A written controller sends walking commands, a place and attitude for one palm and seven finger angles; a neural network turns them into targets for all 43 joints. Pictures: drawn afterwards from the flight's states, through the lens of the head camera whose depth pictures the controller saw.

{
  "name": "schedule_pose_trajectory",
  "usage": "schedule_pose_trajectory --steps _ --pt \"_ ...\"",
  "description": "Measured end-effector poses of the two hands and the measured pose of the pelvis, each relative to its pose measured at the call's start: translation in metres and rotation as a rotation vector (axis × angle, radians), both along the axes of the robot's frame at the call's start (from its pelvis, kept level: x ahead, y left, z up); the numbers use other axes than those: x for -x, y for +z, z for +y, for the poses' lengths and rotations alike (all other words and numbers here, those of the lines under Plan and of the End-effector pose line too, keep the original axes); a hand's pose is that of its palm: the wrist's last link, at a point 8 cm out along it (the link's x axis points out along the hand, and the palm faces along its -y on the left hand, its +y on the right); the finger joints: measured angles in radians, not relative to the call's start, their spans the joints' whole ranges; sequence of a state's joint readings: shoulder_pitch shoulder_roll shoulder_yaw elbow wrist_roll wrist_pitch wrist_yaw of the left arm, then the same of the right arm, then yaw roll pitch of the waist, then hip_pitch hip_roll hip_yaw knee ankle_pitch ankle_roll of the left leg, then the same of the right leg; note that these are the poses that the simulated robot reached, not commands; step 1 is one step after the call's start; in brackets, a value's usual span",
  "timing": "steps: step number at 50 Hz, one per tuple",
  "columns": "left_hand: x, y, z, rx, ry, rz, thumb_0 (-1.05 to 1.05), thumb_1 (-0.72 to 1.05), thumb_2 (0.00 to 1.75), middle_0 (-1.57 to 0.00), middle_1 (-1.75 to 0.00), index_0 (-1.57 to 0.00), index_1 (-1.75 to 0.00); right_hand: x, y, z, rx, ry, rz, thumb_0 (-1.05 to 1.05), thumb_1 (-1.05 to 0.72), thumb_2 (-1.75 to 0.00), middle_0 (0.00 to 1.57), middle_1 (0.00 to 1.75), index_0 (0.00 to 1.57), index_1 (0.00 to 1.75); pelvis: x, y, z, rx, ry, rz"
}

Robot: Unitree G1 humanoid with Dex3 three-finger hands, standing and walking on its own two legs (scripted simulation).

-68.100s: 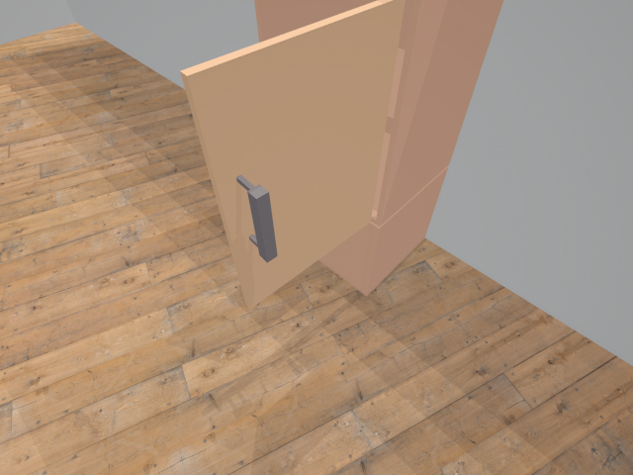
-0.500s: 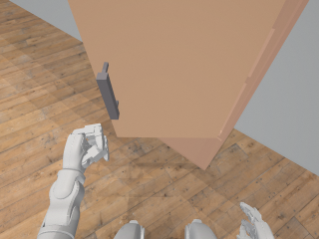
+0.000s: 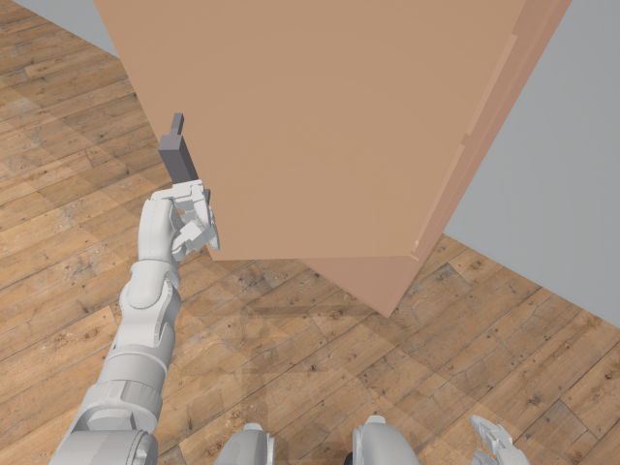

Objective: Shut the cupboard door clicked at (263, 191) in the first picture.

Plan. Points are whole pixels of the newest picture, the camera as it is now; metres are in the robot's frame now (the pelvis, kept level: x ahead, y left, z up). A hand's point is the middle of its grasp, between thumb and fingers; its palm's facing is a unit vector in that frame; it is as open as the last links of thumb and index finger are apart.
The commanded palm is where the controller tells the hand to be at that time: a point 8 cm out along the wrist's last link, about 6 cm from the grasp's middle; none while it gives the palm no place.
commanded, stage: bring the fist close to the handle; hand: left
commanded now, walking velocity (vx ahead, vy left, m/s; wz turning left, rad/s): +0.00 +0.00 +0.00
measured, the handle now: (191, 174) +0.50 +0.18 +0.05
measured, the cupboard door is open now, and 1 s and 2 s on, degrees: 38 32 22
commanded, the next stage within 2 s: push the door shut along its arc in 0.36 s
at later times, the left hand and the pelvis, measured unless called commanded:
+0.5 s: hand (210, 230) +0.40 +0.14 +0.05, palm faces +0.01 -1.00 -0.01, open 3.1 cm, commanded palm +0.38 +0.19 +0.05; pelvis -0.01 +0.00 +0.00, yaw +0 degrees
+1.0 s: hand (214, 195) +0.45 +0.14 +0.05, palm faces -0.09 -0.99 -0.04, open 3.2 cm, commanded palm +0.45 +0.18 +0.05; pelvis -0.02 +0.01 -0.01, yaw +0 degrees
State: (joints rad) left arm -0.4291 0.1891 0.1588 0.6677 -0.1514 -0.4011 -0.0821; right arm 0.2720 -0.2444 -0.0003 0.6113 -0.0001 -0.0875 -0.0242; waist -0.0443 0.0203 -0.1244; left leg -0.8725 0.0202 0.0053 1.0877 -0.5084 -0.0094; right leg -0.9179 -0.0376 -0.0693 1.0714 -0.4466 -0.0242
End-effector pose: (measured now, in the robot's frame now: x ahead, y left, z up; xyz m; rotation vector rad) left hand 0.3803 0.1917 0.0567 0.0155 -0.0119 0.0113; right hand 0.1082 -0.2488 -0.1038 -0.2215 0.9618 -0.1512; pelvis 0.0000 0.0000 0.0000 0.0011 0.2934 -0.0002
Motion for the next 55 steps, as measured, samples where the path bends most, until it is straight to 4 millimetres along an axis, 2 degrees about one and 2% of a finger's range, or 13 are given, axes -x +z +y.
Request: schedule_pose_trajectory --steps 4,13,19,27,34,39,55 --pt "-0.006 0.000 -0.004 0.003 0.004 0.001 0.02 0.90 0.90 -1.30 -1.50 -1.30 -1.50 0.014 -0.002 -0.004 -0.005 -0.025 0.035 0.01 -0.91 -0.89 0.20 0.30 0.20 0.30 -0.001 0.001 -0.001 -0.005 -0.011 0.007" --pt "0.008 -0.004 0.003 -0.005 0.029 0.008 0.02 0.90 0.90 -1.30 -1.50 -1.30 -1.50 0.032 0.000 -0.008 -0.004 -0.050 0.086 0.01 -0.91 -0.89 0.20 0.30 0.20 0.30 0.000 0.005 -0.002 -0.009 -0.016 -0.003" --pt "0.009 -0.001 0.006 -0.005 0.018 -0.017 0.02 0.90 0.90 -1.30 -1.50 -1.30 -1.50 0.028 -0.001 -0.009 0.009 -0.041 0.076 0.01 -0.91 -0.89 0.20 0.30 0.20 0.30 0.003 0.004 -0.001 -0.005 -0.009 -0.005" --pt "0.002 -0.003 -0.002 0.000 -0.005 -0.002 0.02 0.90 0.90 -1.30 -1.50 -1.30 -1.50 0.015 0.001 -0.005 0.007 -0.023 0.030 0.01 -0.91 -0.89 0.20 0.30 0.20 0.30 0.006 0.002 0.001 -0.004 -0.007 -0.003" --pt "-0.018 -0.001 -0.003 -0.020 -0.037 -0.002 0.02 0.90 0.90 -1.30 -1.50 -1.30 -1.50 0.015 -0.003 -0.002 0.010 -0.021 0.029 0.01 -0.91 -0.89 0.20 0.30 0.20 0.30 0.009 -0.002 0.002 -0.001 -0.003 0.008" --pt "-0.032 0.000 0.001 -0.019 -0.060 0.006 0.02 0.90 0.90 -1.32 -1.50 -1.30 -1.50 0.029 -0.009 -0.002 0.011 -0.033 0.070 0.01 -0.91 -0.89 0.20 0.30 0.20 0.30 0.011 -0.005 0.003 0.000 -0.003 0.023" --pt "-0.073 0.000 0.003 -0.020 -0.136 0.032 0.02 0.90 0.90 -1.31 -1.50 -1.32 -1.50 0.093 -0.019 -0.012 0.051 -0.090 0.241 0.01 -0.91 -0.89 0.20 0.30 0.20 0.30 0.019 -0.016 0.007 0.015 0.005 0.076"
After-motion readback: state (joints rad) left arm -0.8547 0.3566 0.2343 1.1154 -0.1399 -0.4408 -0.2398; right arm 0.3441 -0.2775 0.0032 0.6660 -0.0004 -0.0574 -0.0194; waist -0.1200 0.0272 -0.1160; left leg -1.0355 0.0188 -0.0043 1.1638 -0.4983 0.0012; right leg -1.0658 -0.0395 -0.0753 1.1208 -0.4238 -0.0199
